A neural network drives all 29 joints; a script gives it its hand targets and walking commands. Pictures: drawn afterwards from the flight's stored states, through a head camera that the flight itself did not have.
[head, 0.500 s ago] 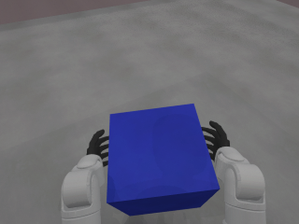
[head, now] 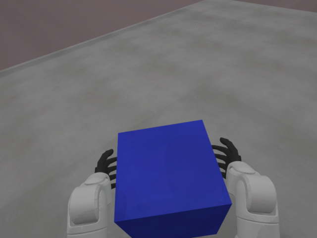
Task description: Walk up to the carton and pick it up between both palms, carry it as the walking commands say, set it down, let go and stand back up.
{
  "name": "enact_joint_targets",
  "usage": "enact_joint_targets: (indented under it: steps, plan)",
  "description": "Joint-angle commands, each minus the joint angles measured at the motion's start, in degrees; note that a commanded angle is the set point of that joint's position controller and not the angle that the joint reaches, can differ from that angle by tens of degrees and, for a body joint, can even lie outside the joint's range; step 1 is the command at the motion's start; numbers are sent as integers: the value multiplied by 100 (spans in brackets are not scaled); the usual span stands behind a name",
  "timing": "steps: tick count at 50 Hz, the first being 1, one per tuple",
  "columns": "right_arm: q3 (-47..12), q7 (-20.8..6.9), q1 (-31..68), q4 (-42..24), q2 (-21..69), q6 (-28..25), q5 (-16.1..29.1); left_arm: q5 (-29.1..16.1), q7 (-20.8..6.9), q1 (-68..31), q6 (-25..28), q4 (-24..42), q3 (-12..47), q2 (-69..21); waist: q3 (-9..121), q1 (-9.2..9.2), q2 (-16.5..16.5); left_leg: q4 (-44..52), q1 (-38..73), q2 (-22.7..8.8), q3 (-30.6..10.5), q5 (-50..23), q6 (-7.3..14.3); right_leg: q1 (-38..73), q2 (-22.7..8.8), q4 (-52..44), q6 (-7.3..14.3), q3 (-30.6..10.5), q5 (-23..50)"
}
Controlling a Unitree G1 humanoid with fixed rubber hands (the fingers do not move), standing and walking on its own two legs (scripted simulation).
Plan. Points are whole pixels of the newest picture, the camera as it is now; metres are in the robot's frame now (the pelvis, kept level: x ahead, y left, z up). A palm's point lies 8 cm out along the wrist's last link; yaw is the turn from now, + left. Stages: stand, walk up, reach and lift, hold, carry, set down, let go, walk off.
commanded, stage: carry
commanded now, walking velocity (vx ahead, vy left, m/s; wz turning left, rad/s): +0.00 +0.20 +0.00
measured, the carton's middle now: (169, 186) +0.27 -0.02 +0.01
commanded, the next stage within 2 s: none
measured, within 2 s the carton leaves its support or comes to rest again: neither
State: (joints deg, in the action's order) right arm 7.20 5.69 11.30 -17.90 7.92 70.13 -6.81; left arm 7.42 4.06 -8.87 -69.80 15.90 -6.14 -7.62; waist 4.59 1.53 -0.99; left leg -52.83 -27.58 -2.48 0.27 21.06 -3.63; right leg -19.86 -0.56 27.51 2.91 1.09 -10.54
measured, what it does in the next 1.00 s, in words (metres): steps to the left: left foot, then right foot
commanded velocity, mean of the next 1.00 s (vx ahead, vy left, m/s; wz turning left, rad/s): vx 0.00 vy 0.20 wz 0.00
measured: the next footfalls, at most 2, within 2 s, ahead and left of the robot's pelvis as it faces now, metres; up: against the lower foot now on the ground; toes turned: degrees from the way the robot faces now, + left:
left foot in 0.40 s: -0.01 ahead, +0.17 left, +0.00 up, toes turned +5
right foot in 0.70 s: -0.03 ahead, -0.01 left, +0.00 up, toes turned -8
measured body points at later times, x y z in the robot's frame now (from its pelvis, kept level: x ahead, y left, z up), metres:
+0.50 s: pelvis -0.05 +0.07 -0.01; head -0.05 +0.08 +0.44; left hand +0.22 +0.23 +0.05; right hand +0.24 -0.07 +0.08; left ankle -0.05 +0.16 -0.74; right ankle +0.00 -0.06 -0.71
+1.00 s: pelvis -0.09 +0.17 -0.01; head -0.07 +0.18 +0.44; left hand +0.20 +0.31 +0.06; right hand +0.20 +0.01 +0.08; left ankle -0.06 +0.30 -0.75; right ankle -0.07 +0.00 -0.74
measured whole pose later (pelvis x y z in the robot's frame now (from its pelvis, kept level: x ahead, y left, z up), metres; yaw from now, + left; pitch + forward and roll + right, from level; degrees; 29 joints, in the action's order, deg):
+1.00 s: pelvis -0.09 +0.17 -0.01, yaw +0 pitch +4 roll +1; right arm 7.4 5.9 12.0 -21.0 8.1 68.6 -5.5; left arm 7.5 4.3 -10.3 -70.2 20.3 -6.4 -7.8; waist 3.4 2.0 2.5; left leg -30.4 -21.3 -3.0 5.3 14.0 -1.9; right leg -22.9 -9.2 34.0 -4.7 3.5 -14.5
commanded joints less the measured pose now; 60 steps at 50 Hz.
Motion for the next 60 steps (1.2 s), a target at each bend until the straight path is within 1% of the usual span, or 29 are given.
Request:
enact_joint_targets:
  steps: [1,5,12,18,19,20,21,22,23,24,26,28,31,33,34,35,36,37,39,40,43,46,48,49,50,51,52,55,60]
  plan:
    - [-4296,-1376,2513,-126,5538,-25,2441,-2383,-1485,-2722,72,612,3799,-5127,1381,-166,873,-488,-659,-9,-426,-272,-20,1397,-1636,-1090,171,-1439,362]
    - [-4230,-1347,2332,-26,5414,3,2333,-2346,-1505,-2537,39,433,3746,-5010,1466,-169,920,-285,-707,126,-413,-66,-79,1627,-1724,-979,318,-1539,979]
    - [-4176,-1331,2396,-60,5533,-13,2294,-2490,-1546,-2876,54,595,3914,-5059,1454,-182,1112,538,-367,122,-113,132,67,1396,-1800,-1184,512,-1633,86]
    - [-4050,-1345,2036,31,5508,-12,2281,-2562,-1469,-2980,9,787,4076,-5018,1702,-103,1135,2850,1036,338,485,-392,434,863,-1630,-785,247,-1204,201]
    - [-4021,-1356,1968,31,5504,-16,2276,-2559,-1453,-2963,2,805,4106,-4994,1756,-104,990,3451,1515,341,526,-526,473,637,-1415,-512,76,-1001,197]
    - [-3990,-1376,2009,-6,5505,-20,2265,-2548,-1443,-2947,3,790,4105,-5006,1772,-157,439,3808,2098,-70,39,-589,484,137,-1151,28,-103,-720,73]
    - [-3951,-1412,1990,54,5510,-15,2254,-2535,-1436,-2959,0,750,4124,-5061,1620,-158,-718,4079,2535,-1016,-1062,-457,674,-954,-600,858,-285,-121,-603]
    - [-3888,-1447,2027,81,5532,-48,2203,-2604,-1452,-3274,-41,958,4312,-5167,1458,-132,-1818,4022,1867,-1590,-1316,-835,1194,-1305,-116,1803,-372,445,-1656]
    - [-3839,-1473,2130,99,5554,-40,2187,-2668,-1469,-3551,-55,999,4340,-5192,1264,-155,-1548,3889,1493,-1428,-1048,-1104,1362,-1144,-303,2374,-317,54,-1753]
    - [-3835,-1493,2153,5,5576,-34,2228,-2717,-1473,-3589,-43,980,4327,-5230,1144,-141,-970,3721,1502,-1227,-845,-1744,1335,-1298,-269,2817,-350,139,-1645]
    - [-3759,-1486,2187,-62,5516,-50,2158,-2772,-1469,-3484,0,915,4326,-5210,1221,-155,-497,3336,1849,-1000,-456,-2854,1273,-1535,-394,3018,-435,239,-1449]
    - [-3747,-1450,2126,-104,5409,-71,2130,-2771,-1445,-3284,2,812,4287,-5176,1437,-144,-452,2965,2157,-893,-261,-3744,1331,-1448,-361,2590,-496,398,-1492]
    - [-3757,-1398,1876,21,5253,-64,2031,-2700,-1414,-3047,-31,676,4167,-5107,1659,-106,-646,2708,2205,-944,-374,-3834,1440,-843,-194,1438,-439,546,-1423]
    - [-3782,-1384,1832,60,5184,-52,2011,-2621,-1431,-2875,-44,536,4091,-5112,1738,-183,-462,2508,1998,-838,-219,-3441,1252,8,-227,-168,-414,607,-317]
    - [-3813,-1376,1834,45,5194,-64,2033,-2599,-1452,-2835,-40,479,4069,-5128,1868,-175,-325,2384,1534,-714,-87,-3081,997,887,-530,-791,-418,386,292]
    - [-3843,-1372,1946,46,5204,-77,2043,-2572,-1483,-2796,-35,467,4046,-5140,1918,-217,63,2102,601,-579,-87,-2369,705,1934,-1215,-1078,-343,-424,478]
    - [-4033,-1391,2089,-102,5340,-29,2121,-2472,-1507,-2789,28,511,3959,-5071,1591,-182,1682,1435,-905,32,409,-529,253,2618,-2742,-612,412,-2052,3114]
    - [-4110,-1399,2375,-278,5379,-45,2186,-2461,-1514,-2811,63,472,3843,-5188,1771,-209,1975,365,-910,-203,-12,826,307,2410,-3092,-326,953,-2098,3850]
    - [-4226,-1391,2549,-345,5521,-101,2323,-2487,-1502,-2922,85,678,3962,-5298,1662,-197,983,-356,-939,-28,-159,619,202,2064,-2581,-443,790,-1358,3295]
    - [-4284,-1390,2590,-477,5539,-130,2407,-2479,-1475,-2900,106,745,3972,-5339,1485,-155,888,-141,-835,-121,-203,385,160,1795,-2341,-517,570,-1049,2903]
    - [-4294,-1413,2386,-456,5485,-100,2518,-2399,-1385,-2811,104,899,3957,-5177,1380,-151,1081,668,-121,31,261,139,89,1251,-1856,-456,332,-321,2417]
    - [-4223,-1449,2146,-337,5265,-21,2477,-2270,-1326,-2540,32,861,3893,-4988,1477,-213,1330,1547,376,159,708,9,117,1124,-1808,-281,221,-262,2279]
    - [-4163,-1484,2022,-206,5236,29,2423,-2238,-1316,-2550,-23,820,3897,-4930,1499,-151,1063,2715,1065,268,1019,-639,156,801,-1544,121,-55,-92,1489]
    - [-4102,-1505,2007,-156,5224,42,2387,-2226,-1318,-2561,-42,763,3899,-4924,1528,-157,621,3190,1572,82,769,-808,145,436,-1303,585,-223,57,1000]
    - [-4046,-1541,2045,-115,5249,61,2360,-2212,-1321,-2595,-47,698,3915,-4941,1502,-190,-271,3453,2110,-750,-193,-1535,235,-315,-952,1311,-450,301,-60]
    - [-3983,-1568,1996,-15,5264,61,2331,-2285,-1354,-2770,-100,800,4054,-5054,1410,-100,-1737,3583,2233,-1665,-1108,-2551,832,-1366,-164,2206,-652,899,-1966]
    - [-3922,-1571,2130,-21,5331,38,2277,-2393,-1386,-3076,-129,913,4127,-5129,1468,-125,-2009,3498,1629,-1739,-1064,-2348,1300,-1016,-379,2860,-508,245,-2634]
    - [-3797,-1577,2280,-156,5443,0,2200,-2662,-1411,-3341,-51,902,4280,-5384,1355,-129,-713,3185,1559,-1259,-409,-2155,1206,-1377,-489,3668,-461,274,-1851]
    - [-3814,-1442,1934,-111,5331,-75,2041,-2761,-1401,-3151,-32,930,4285,-5268,1706,-113,-746,3022,1598,-1174,-316,-1975,1358,-558,-303,1874,-351,653,-1612]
